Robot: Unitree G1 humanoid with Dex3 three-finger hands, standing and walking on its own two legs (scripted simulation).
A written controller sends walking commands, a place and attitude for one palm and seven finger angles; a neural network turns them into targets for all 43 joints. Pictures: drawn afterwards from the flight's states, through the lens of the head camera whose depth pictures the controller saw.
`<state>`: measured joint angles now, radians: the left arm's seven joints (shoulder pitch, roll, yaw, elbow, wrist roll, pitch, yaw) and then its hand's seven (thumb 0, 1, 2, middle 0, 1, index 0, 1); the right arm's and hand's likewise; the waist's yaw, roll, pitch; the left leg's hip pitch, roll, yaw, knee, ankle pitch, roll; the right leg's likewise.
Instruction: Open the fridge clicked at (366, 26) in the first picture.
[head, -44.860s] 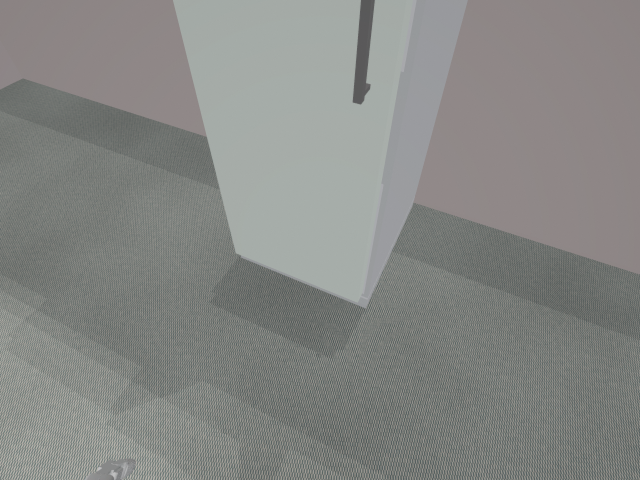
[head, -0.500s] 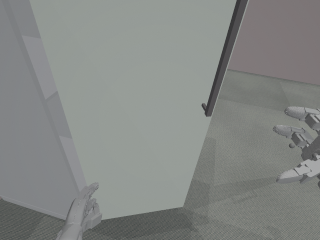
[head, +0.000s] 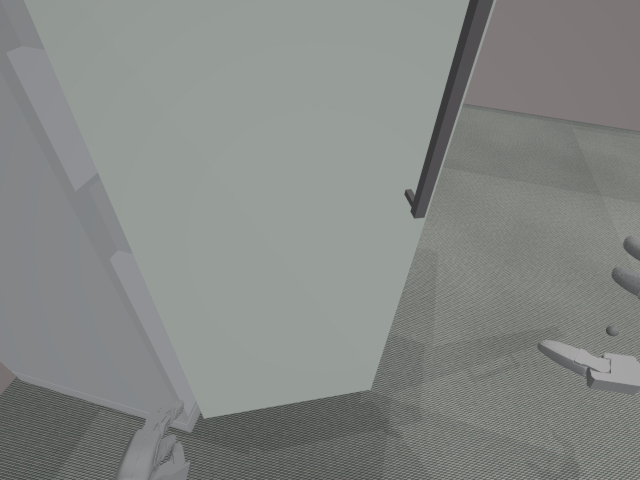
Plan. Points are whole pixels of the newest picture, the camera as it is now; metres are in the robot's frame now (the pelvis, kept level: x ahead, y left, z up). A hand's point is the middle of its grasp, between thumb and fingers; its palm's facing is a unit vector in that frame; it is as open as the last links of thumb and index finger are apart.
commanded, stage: draw the hand back to the body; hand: right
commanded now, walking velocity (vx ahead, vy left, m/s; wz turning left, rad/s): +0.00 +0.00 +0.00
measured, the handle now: (444, 95) +0.50 -0.16 +0.27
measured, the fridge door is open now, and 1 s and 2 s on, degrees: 65 65 65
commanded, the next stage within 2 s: step back with the hand held close in 0.78 s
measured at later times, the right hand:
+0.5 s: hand (622, 342) +0.21 -0.29 +0.16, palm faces +0.46 +0.81 -0.37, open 8.0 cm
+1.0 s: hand (621, 345) +0.20 -0.28 +0.16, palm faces +0.46 +0.80 -0.38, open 7.4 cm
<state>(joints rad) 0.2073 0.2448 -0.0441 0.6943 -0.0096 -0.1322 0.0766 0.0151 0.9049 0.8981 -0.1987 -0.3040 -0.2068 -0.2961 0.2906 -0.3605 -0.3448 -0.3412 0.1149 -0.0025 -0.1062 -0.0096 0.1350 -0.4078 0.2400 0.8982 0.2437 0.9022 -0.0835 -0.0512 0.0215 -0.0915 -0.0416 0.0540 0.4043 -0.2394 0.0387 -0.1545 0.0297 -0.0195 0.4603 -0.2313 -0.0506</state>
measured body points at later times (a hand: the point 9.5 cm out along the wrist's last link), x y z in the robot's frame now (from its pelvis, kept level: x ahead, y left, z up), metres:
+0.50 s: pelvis +0.02 -0.02 +0.00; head -0.01 -0.01 +0.45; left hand +0.21 +0.21 -0.07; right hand +0.18 -0.33 +0.18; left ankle -0.01 +0.09 -0.74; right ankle +0.02 -0.08 -0.74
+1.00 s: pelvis +0.00 -0.01 +0.00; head -0.02 +0.00 +0.45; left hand +0.18 +0.22 -0.08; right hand +0.17 -0.32 +0.19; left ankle -0.01 +0.09 -0.74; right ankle +0.02 -0.08 -0.74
